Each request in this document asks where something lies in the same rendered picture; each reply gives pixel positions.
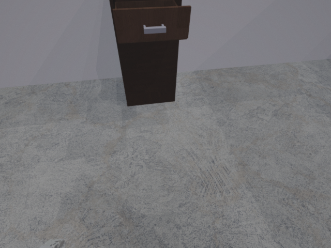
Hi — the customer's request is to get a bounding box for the drawer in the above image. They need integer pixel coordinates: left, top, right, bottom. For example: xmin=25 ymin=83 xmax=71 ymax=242
xmin=113 ymin=0 xmax=191 ymax=44

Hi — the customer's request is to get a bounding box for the handle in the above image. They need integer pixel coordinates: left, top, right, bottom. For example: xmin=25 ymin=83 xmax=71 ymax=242
xmin=143 ymin=24 xmax=166 ymax=34

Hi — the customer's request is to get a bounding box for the cabinet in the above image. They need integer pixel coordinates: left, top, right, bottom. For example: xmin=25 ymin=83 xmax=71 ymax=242
xmin=109 ymin=0 xmax=182 ymax=106

